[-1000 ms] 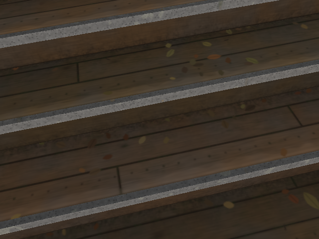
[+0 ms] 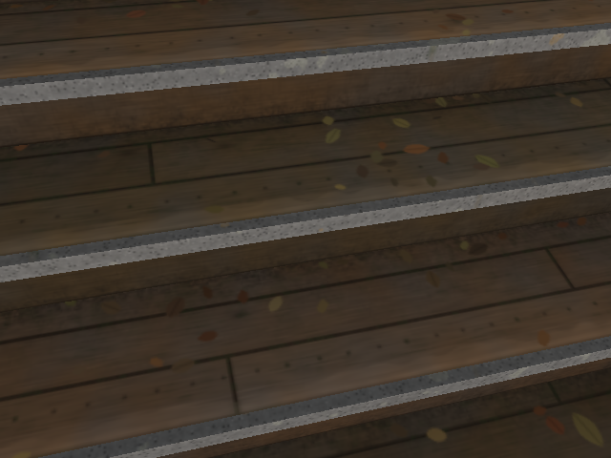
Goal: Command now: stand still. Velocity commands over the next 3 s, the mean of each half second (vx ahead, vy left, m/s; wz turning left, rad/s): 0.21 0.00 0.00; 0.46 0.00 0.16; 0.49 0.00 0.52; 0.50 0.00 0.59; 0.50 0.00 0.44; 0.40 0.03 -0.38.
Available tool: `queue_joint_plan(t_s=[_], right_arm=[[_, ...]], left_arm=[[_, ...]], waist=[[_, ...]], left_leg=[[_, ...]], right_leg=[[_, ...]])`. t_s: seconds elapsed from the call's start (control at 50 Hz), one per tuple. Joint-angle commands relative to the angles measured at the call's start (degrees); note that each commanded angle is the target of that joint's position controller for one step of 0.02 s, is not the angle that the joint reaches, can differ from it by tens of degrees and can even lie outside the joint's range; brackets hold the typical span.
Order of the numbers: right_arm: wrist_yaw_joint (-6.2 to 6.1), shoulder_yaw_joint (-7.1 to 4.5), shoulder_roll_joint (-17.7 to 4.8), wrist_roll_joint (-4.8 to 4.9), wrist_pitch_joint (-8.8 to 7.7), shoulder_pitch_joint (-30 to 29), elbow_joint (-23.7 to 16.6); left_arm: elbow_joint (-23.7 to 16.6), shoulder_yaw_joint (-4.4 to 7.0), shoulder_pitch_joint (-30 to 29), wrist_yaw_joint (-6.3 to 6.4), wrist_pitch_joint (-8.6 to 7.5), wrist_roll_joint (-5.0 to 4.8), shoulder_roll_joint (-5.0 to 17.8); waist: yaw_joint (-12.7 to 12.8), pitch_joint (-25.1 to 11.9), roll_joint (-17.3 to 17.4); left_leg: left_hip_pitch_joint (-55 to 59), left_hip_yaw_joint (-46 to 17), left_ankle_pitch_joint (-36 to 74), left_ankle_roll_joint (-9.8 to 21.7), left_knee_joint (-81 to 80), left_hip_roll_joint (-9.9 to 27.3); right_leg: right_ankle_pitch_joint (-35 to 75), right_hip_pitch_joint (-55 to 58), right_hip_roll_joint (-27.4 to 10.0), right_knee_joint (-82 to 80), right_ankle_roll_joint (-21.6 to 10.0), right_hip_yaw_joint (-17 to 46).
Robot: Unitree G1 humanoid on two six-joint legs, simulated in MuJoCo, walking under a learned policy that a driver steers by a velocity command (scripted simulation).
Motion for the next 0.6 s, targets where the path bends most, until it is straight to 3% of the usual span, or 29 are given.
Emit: queue_joint_plan(t_s=[0.02,0.1,0.14,0.18,0.24,0.26,0.28,0.3,0.32,0.36,0.38,0.42,0.44,0.46,0.48,0.5,0.52,0.54,0.56,0.58,0.6], right_arm=[[-0.2,-0.67,-4.4,0.07,-0.14,4.8,-0.2],[-0.24,-0.56,-4.3,0.07,0.0,5.2,0.4],[-0.31,-0.62,-5.1,0.03,0.32,4.6,0.3],[-0.44,-1.53,-7.5,0.46,1.01,5.3,0.5],[-0.13,-3.3,-10.4,0.71,1.93,12.0,2.2],[-0.04,-3.6,-10.6,0.57,1.91,13.4,2.9],[0.04,-3.93,-10.9,0.33,1.46,13.9,3.7],[0.0,-4.39,-12.5,0.3,0.62,13.6,3.9],[0.14,-4.51,-12.1,0.06,-0.29,12.7,4.0],[0.11,-4.47,-11.5,-0.17,-1.98,12.2,4.9],[0.06,-4.3,-11.2,-0.58,-2.82,12.5,5.3],[0.65,-3.61,-9.4,-1.28,-3.7,11.0,4.4],[0.78,-3.07,-9.1,-1.41,-4.13,10.4,3.7],[0.72,-2.93,-9.7,-1.5,-4.6,9.7,3.0],[0.83,-2.98,-11.2,-1.55,-5.29,9.1,2.6],[1.03,-2.97,-11.7,-1.27,-5.69,9.1,2.6],[1.28,-3.07,-12.9,-0.9,-6.19,8.6,2.8],[1.46,-3.01,-13.4,-0.35,-6.13,7.8,3.0],[1.1,-2.66,-13.4,0.82,-5.72,8.0,4.8],[1.3,-2.35,-12.8,2.1,-5.02,6.0,3.6],[2.12,-2.14,-13.0,3.03,-4.63,3.2,0.9]], left_arm=[[-0.8,0.41,4.5,0.17,-0.34,-0.02,3.5],[-0.4,0.16,4.7,0.25,-0.32,-0.05,3.5],[-0.3,-0.07,4.8,0.37,-0.18,0.08,3.2],[-1.1,0.05,4.1,0.28,-0.16,0.69,3.4],[-3.4,0.03,0.5,-0.76,-0.77,1.59,3.2],[-4.2,0.07,-1.0,-1.21,-1.28,1.68,3.0],[-4.9,0.16,-2.1,-1.77,-1.8,2.12,3.3],[-6.0,0.75,-4.7,-2.62,-2.34,1.83,4.9],[-7.5,0.91,-7.0,-3.24,-2.35,1.55,4.5],[-9.7,1.43,-8.8,-3.74,-2.55,1.18,4.3],[-11.6,1.15,-10.8,-3.99,-2.68,0.91,2.9],[-16.4,0.53,-15.2,-3.72,-2.47,0.86,1.6],[-19.1,0.04,-17.3,-3.39,-2.62,0.59,0.9],[-21.4,-0.55,-19.3,-3.12,-2.4,0.33,0.4],[-23.8,-0.92,-21.5,-2.75,-2.08,0.28,0.6],[-26.2,-1.48,-25.3,-1.96,-1.75,-0.41,-0.1],[-29.0,-1.71,-27.5,-1.57,-1.39,-0.71,0.3],[-30.9,-2.21,-29.0,-1.76,-1.14,-0.55,0.8],[-32.3,-2.87,-29.8,-2.26,-0.71,-0.73,0.6],[-32.2,-4.13,-26.3,-4.01,-0.12,-0.95,-1.6],[-29.6,-3.54,-21.8,-4.99,0.07,-1.59,-1.4]], waist=[[0.2,3.6,2.8],[0.1,3.9,2.7],[-0.4,4.1,3.6],[-1.2,5.3,6.1],[-4.9,8.9,9.2],[-5.7,9.7,10.0],[-5.8,9.7,8.5],[-5.8,10.2,7.6],[-5.2,10.3,7.9],[-3.5,8.6,8.0],[-3.2,8.1,9.1],[-2.1,7.5,6.9],[-1.1,8.4,3.5],[-0.5,9.4,2.5],[-0.3,10.5,3.1],[-1.3,11.3,6.3],[-0.3,12.5,6.8],[0.0,12.5,6.0],[-0.2,14.1,6.6],[1.4,10.1,3.5],[1.2,5.0,1.1]], left_leg=[[2.7,-8.0,14.4,-0.4,-3.0,10.0],[2.8,-7.9,14.7,-0.4,-2.9,9.9],[2.2,-9.8,3.6,0.5,-5.2,10.1],[1.2,-13.7,-14.1,3.5,-7.7,11.1],[2.5,-24.8,-31.7,9.8,-12.7,18.2],[2.7,-27.7,-32.7,12.0,-14.3,20.5],[3.4,-29.3,-31.5,13.7,-14.9,21.9],[3.1,-29.0,-31.0,15.0,-15.2,21.9],[4.1,-27.8,-28.0,16.1,-15.4,22.1],[8.1,-24.8,-22.6,15.6,-14.0,21.3],[10.0,-23.5,-19.9,15.3,-13.5,21.3],[12.7,-20.7,-18.3,13.3,-12.1,22.4],[11.6,-20.1,-18.4,12.3,-12.4,23.7],[9.9,-18.5,-19.8,11.2,-13.5,24.3],[8.2,-16.5,-20.4,10.2,-15.2,24.2],[6.8,-14.6,-19.9,10.3,-17.2,24.2],[5.0,-11.9,-21.2,9.4,-20.6,24.6],[2.0,-8.2,-22.5,8.0,-24.7,22.2],[-2.9,-5.1,-20.4,7.7,-29.1,20.1],[-13.4,-0.2,-11.5,9.0,-35.4,18.6],[-21.8,2.8,3.0,10.4,-33.7,15.5]], right_leg=[[5.1,-5.3,-4.8,-2.4,-2.1,2.3],[5.2,-5.3,-5.0,-2.5,-2.1,2.3],[0.6,-5.7,-3.5,-1.5,-2.6,1.2],[-7.5,-9.2,-1.0,3.6,-3.3,-1.6],[-14.4,-21.2,0.3,16.7,-4.2,-6.9],[-14.6,-25.1,-0.7,23.9,-4.1,-8.0],[-15.1,-29.3,-1.3,33.4,-3.8,-8.4],[-15.8,-34.4,-1.4,42.8,-3.6,-8.5],[-14.7,-39.0,-2.6,52.0,-3.5,-7.5],[-12.9,-49.2,-3.4,72.0,-3.9,-4.9],[-14.4,-55.8,-3.7,82.9,-4.1,-3.0],[-18.6,-69.4,-4.8,96.7,-5.6,0.5],[-19.6,-74.3,-4.8,100.4,-6.2,1.6],[-20.4,-77.7,-5.8,100.8,-6.3,1.9],[-21.9,-79.7,-6.4,99.7,-6.4,1.0],[-25.4,-82.4,-6.8,102.2,-6.8,-0.3],[-26.0,-81.7,-8.7,97.9,-7.4,-0.4],[-25.0,-77.2,-10.3,87.6,-7.4,-3.6],[-24.3,-70.7,-11.4,79.1,-8.6,-5.3],[-13.6,-47.2,-11.7,62.4,-10.7,-10.4],[-8.2,-26.3,-7.2,55.5,-10.9,-17.1]])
